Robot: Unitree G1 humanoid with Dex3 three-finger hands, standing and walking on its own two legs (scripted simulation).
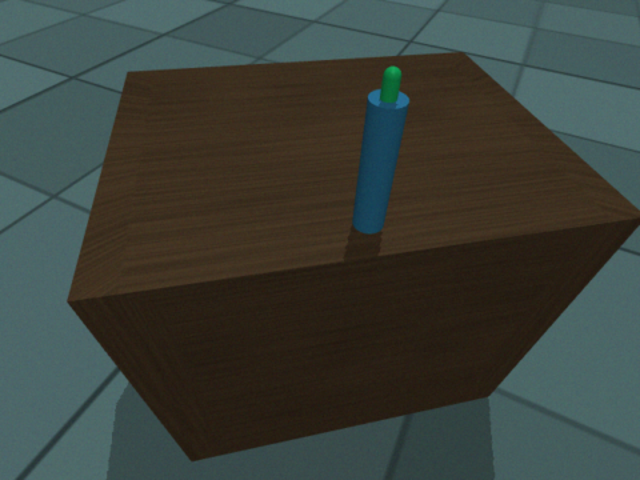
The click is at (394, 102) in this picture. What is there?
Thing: necked bottle
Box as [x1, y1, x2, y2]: [352, 66, 409, 233]
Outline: 394,66 388,67 384,71 381,88 370,92 367,99 352,220 355,228 365,233 376,232 380,230 383,225 409,100 406,95 398,90 401,74 399,69
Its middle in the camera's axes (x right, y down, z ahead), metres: +0.08 -0.12 +0.56
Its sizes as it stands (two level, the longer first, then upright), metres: 0.052 0.052 0.257
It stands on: a support 0.80 m high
